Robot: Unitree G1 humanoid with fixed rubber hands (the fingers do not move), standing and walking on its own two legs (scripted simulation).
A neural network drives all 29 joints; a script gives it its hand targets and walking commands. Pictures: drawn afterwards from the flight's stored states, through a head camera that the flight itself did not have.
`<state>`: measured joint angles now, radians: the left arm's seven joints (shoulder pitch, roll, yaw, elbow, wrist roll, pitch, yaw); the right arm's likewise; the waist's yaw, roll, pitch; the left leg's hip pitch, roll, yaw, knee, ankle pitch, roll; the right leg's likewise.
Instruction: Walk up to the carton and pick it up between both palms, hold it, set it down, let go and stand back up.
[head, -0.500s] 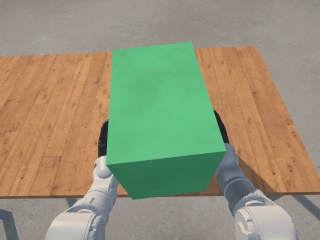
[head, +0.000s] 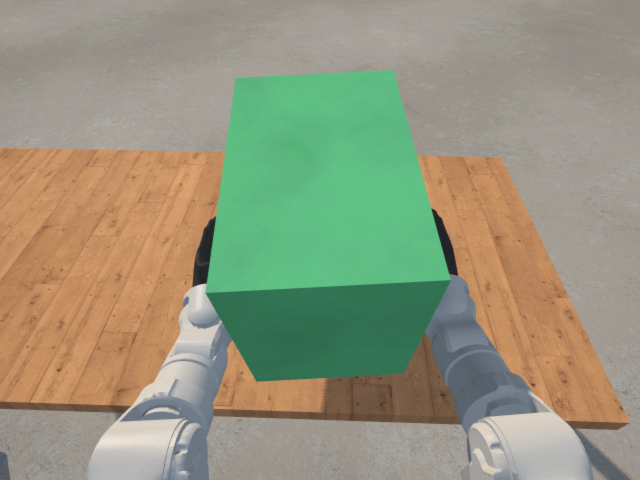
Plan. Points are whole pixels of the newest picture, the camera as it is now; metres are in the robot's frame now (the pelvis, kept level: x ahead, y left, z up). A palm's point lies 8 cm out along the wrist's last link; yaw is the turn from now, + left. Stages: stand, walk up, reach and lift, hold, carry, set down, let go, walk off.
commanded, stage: reach and lift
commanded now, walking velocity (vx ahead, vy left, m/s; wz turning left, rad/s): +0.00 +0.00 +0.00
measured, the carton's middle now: (322, 231) +0.44 -0.04 +0.09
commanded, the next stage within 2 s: hold in 1.80 s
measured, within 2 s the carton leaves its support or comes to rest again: neither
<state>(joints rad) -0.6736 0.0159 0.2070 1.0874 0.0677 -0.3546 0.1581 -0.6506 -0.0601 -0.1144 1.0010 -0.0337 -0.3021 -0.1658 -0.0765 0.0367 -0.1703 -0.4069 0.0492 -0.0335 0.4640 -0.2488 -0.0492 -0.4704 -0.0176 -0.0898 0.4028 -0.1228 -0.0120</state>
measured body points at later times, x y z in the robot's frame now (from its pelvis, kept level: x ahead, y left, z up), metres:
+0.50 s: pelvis +0.00 +0.01 +0.01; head +0.01 +0.01 +0.46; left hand +0.41 +0.14 +0.11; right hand +0.39 -0.16 +0.12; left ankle -0.02 +0.15 -0.74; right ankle +0.04 -0.11 -0.74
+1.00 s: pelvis +0.00 +0.02 +0.01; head -0.03 +0.04 +0.46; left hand +0.38 +0.16 +0.16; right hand +0.37 -0.15 +0.16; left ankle -0.02 +0.15 -0.74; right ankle +0.04 -0.11 -0.74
